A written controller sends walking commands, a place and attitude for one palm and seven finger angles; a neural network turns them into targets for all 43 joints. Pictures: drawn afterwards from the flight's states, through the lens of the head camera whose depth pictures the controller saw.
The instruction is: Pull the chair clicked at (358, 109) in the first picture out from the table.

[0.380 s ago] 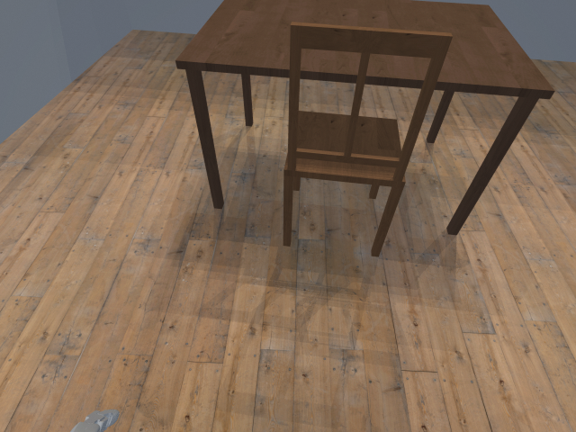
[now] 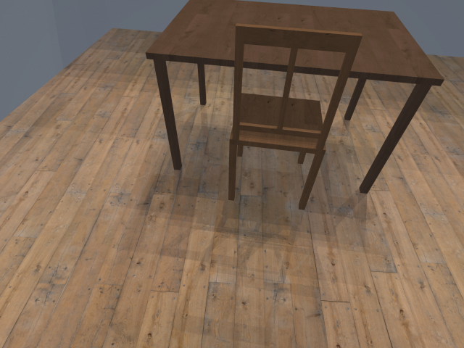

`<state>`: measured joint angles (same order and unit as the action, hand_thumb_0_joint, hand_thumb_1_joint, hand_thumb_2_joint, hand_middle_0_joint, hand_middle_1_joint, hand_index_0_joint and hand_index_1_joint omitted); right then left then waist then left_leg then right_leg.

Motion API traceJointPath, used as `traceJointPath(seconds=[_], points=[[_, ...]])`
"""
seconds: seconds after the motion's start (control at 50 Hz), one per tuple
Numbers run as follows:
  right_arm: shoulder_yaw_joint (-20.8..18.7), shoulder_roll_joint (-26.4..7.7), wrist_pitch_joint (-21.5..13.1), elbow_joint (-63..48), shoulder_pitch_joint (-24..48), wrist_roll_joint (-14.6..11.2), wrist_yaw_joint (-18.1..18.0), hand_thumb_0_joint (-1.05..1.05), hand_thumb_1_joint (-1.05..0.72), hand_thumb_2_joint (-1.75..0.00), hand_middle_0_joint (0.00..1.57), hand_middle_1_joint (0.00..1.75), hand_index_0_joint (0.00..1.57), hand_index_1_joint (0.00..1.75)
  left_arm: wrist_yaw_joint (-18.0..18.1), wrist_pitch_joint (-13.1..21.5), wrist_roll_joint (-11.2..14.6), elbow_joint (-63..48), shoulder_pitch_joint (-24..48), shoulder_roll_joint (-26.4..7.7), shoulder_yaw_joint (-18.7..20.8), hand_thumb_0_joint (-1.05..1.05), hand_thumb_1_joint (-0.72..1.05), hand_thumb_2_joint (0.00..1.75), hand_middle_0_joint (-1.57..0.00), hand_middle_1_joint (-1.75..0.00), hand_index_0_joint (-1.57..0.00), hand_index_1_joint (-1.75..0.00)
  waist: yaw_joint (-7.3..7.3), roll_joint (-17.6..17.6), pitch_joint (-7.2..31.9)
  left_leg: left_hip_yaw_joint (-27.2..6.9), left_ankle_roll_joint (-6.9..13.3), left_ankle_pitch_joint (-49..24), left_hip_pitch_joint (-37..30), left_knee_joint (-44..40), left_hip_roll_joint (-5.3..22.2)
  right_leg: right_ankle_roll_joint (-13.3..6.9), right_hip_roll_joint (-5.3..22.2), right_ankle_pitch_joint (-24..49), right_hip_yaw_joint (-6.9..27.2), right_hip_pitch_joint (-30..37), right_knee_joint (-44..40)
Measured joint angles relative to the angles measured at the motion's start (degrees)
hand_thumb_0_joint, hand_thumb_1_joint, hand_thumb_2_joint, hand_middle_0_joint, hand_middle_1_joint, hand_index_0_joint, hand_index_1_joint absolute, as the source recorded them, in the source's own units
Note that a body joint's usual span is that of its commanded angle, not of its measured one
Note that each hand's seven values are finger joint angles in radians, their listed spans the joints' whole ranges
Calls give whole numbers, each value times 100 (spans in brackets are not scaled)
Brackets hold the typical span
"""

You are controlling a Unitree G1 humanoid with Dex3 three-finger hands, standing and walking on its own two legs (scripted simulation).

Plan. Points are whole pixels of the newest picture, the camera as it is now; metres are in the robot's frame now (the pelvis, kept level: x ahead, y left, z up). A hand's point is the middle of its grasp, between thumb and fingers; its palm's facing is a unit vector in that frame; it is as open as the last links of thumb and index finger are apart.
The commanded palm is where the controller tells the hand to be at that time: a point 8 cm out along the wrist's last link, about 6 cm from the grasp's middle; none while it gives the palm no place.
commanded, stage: stand and wait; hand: left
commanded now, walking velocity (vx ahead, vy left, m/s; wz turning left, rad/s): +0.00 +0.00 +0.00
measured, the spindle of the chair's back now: (286, 92) +1.00 -0.14 -0.08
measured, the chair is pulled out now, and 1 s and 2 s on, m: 0.00 0.00 0.00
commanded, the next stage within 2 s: look at it before walking up in 0.44 s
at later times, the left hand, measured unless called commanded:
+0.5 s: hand out of the picture +0.06 +0.24 -0.15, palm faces -0.03 -0.94 -0.33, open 7.4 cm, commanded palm none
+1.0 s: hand out of the picture +0.06 +0.24 -0.15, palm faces -0.03 -0.94 -0.33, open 7.4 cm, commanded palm none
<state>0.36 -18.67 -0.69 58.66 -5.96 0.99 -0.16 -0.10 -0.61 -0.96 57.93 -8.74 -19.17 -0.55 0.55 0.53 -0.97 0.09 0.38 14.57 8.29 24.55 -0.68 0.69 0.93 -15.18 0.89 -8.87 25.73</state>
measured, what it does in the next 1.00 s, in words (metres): stands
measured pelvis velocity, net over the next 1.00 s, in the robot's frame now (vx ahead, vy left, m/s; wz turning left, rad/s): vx -0.01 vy -0.01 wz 0.00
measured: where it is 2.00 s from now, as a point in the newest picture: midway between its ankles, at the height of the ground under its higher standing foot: outside the picture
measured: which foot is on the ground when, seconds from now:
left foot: down 0.00-1.00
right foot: down 0.00-1.00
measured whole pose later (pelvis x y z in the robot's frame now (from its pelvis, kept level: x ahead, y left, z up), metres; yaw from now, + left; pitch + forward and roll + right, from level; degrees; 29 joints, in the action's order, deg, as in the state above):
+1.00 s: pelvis -0.01 -0.01 +0.00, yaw +0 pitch -1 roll +0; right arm 0.4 -19.0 -0.9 63.8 -7.2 0.6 -0.1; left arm -0.2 0.2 -0.9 62.0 -8.5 -19.4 -0.2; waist 0.1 0.3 -1.4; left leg -0.2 -0.6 11.6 7.4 20.4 0.4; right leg -0.1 -0.1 -12.0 0.6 -7.9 21.3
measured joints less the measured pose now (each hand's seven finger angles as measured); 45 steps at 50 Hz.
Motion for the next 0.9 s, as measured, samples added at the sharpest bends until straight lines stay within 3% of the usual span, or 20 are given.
traceJointPath(seconds=[0.9], points=[[4,-24,-21,517,-143,-33,10,1,-90,-90,20,30,20,30,-4,83,5,397,39,-10,32,1,90,90,-20,-30,-21,-30,-51,-29,-29,-21,-98,-297,-78,-388,110,-82,-106,317,-22,83,-414]])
